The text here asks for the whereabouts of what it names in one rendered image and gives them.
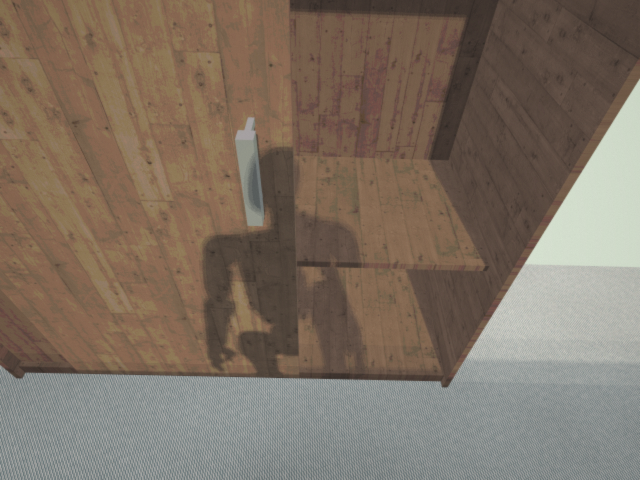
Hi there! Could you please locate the wardrobe door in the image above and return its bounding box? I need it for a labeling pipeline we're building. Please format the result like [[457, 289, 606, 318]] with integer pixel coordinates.
[[0, 289, 68, 362], [0, 0, 299, 378]]

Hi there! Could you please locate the handle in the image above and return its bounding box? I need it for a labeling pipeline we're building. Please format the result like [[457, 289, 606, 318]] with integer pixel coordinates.
[[235, 117, 264, 226]]

